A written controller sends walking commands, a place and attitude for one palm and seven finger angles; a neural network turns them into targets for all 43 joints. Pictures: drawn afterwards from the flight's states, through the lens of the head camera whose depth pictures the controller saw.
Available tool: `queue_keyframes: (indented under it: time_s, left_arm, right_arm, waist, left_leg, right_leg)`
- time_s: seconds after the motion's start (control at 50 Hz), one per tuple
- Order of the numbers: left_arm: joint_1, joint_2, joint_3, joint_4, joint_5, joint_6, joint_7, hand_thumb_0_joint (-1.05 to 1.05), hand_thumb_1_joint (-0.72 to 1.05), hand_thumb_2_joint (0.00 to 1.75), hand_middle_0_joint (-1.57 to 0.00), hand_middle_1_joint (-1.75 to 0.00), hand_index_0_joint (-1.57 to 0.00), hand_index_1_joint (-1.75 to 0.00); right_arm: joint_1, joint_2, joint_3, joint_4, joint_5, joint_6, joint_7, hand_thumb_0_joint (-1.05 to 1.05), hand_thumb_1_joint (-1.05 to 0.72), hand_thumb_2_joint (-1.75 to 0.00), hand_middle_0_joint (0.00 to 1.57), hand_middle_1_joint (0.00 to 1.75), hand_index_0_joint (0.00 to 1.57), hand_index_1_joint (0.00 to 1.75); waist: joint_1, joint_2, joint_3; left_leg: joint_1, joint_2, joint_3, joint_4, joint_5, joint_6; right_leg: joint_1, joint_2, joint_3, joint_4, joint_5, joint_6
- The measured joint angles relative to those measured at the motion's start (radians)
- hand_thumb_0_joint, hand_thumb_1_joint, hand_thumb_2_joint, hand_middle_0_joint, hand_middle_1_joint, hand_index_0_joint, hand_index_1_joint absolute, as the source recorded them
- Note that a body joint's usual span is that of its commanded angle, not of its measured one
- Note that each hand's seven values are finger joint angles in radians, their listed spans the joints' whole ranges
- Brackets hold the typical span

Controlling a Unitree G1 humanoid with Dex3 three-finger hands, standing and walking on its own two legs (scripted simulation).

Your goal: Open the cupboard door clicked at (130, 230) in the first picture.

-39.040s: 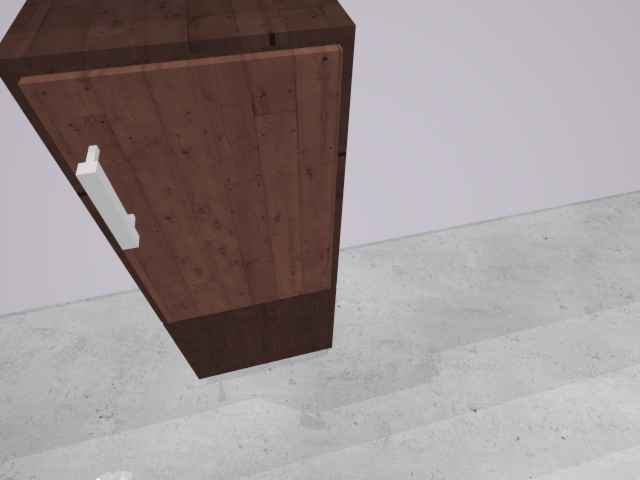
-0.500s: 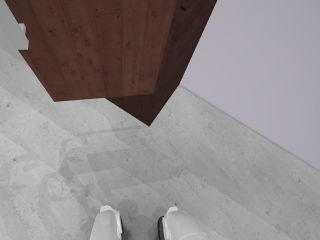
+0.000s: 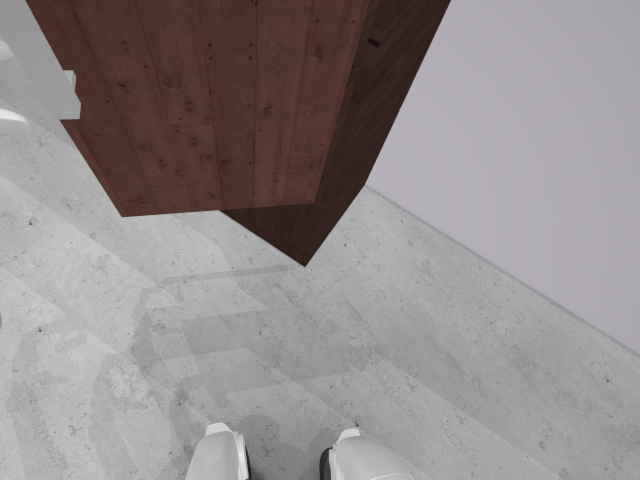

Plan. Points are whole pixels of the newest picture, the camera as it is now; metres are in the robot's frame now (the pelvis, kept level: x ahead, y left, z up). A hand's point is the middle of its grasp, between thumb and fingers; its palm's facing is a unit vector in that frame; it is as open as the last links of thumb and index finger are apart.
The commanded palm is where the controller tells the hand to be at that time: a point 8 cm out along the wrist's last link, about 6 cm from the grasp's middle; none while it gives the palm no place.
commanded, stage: slide the fingers in behind the handle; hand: left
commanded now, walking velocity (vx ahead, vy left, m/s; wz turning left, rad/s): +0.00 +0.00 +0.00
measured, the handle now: (38, 41) +0.58 +0.25 +0.12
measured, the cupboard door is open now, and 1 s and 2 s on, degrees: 43 42 40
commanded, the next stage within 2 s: close the thumb around the handle in 1.22 s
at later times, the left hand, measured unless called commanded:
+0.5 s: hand (11, 71) +0.53 +0.26 +0.13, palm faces +0.08 -1.00 +0.00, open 13.9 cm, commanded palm +0.52 +0.29 +0.12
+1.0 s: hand (49, 71) +0.53 +0.23 +0.13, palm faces +0.08 -1.00 -0.01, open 13.9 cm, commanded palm +0.52 +0.27 +0.12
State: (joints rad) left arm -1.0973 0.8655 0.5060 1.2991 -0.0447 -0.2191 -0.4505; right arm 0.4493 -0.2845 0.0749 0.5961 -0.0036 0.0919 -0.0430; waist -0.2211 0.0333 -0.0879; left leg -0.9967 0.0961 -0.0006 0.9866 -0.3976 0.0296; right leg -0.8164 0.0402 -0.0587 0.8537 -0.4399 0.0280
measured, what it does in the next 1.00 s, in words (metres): stands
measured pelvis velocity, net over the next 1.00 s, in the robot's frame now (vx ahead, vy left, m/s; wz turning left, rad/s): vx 0.00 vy -0.01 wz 0.01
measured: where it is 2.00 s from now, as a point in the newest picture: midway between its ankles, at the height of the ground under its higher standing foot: outside the picture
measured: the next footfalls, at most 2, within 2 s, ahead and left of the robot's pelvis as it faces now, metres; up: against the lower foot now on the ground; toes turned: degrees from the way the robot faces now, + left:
none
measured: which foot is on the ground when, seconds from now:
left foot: down 0.00-1.00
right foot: down 0.00-1.00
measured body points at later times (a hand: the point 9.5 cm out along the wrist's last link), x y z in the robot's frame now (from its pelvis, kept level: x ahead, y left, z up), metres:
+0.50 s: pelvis +0.00 -0.01 +0.00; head +0.14 +0.02 +0.43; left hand +0.52 +0.32 +0.13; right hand -0.03 -0.28 -0.09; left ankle +0.03 +0.09 -0.68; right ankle -0.03 -0.15 -0.68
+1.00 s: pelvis +0.00 -0.01 +0.00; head +0.13 +0.01 +0.43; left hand +0.52 +0.28 +0.13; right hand -0.03 -0.28 -0.10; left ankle +0.03 +0.09 -0.68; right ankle -0.03 -0.15 -0.68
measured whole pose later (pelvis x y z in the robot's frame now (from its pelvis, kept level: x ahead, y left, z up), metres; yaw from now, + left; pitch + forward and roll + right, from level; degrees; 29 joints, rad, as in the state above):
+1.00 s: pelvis +0.00 -0.01 +0.00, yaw +1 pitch +21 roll -5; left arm -1.07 0.72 0.47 1.29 -0.04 -0.27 -0.30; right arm 0.45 -0.28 0.05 0.63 -0.01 0.07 -0.02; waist -0.22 0.04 -0.09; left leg -0.95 0.09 0.00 0.96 -0.39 0.01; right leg -0.79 0.04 -0.05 0.86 -0.45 0.01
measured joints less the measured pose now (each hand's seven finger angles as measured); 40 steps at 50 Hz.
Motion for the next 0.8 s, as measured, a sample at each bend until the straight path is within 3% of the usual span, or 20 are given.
queue_keyframes:
  time_s: [0.22,0.64,0.8]
  left_arm:
    - [0.006,-0.059,-0.028,0.002,-0.007,-0.02,0.048,-0.01,-0.49,0.3,-0.3,-1.2,-0.29,-1.2]
    - [0.007,-0.071,-0.034,0.015,-0.016,-0.03,0.064,-0.01,-0.49,0.3,-0.3,-1.2,-0.3,-1.2]
    - [0.017,-0.128,-0.052,-0.018,-0.018,-0.034,0.1,-0.01,-0.49,0.3,-0.3,-1.2,-0.3,-1.2]
  right_arm:
    - [-0.014,0.002,-0.006,0.009,0.0,-0.005,0.009,0.01,-0.9,-0.89,0.2,0.3,0.21,0.3]
    - [0.007,-0.003,-0.014,0.031,0.003,-0.008,0.009,0.01,-0.9,-0.89,0.2,0.3,0.21,0.3]
    - [0.012,0.001,-0.024,0.037,-0.004,-0.012,0.018,0.01,-0.9,-0.89,0.2,0.3,0.2,0.3]
  waist:
    - [0.011,0.002,0.001]
    - [0.001,0.002,0.004]
    - [0.006,0.005,-0.002]
  left_leg:
    - [0.023,-0.006,-0.001,-0.01,0.003,-0.003]
    - [0.028,0.002,-0.004,-0.016,0.01,-0.015]
    - [0.036,-0.002,-0.004,-0.022,0.012,-0.016]
  right_leg:
    - [0.019,-0.006,-0.002,0.001,-0.005,-0.003]
    - [0.017,0.003,-0.003,0.008,-0.004,-0.015]
    - [0.024,0.0,-0.002,0.005,-0.004,-0.015]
